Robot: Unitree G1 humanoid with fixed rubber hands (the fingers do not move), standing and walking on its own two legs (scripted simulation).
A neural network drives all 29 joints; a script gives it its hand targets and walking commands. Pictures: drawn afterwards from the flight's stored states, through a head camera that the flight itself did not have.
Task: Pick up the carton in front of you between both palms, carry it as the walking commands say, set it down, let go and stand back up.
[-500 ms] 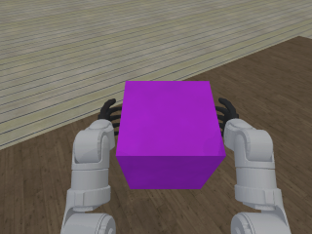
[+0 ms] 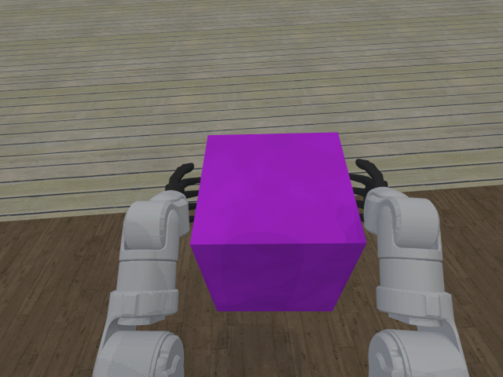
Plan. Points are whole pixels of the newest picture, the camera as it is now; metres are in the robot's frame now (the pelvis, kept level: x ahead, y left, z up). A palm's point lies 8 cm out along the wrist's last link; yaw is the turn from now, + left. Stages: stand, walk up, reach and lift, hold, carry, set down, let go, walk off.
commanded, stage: carry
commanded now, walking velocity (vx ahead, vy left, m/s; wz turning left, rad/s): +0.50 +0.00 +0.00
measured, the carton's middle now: (273, 227) +0.37 +0.02 +0.05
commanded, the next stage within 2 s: none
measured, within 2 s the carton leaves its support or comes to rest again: neither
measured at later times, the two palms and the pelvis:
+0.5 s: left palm (196, 125) +0.63 +0.20 +0.07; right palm (328, 121) +0.64 -0.09 +0.07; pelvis +0.29 +0.04 -0.03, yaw +6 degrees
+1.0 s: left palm (196, 77) +0.91 +0.27 +0.04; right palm (294, 73) +0.95 -0.02 +0.03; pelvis +0.58 +0.07 -0.07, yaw +6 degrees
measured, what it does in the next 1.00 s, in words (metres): goes down: left foot 0.05 m lower, then right foot 0.05 m lower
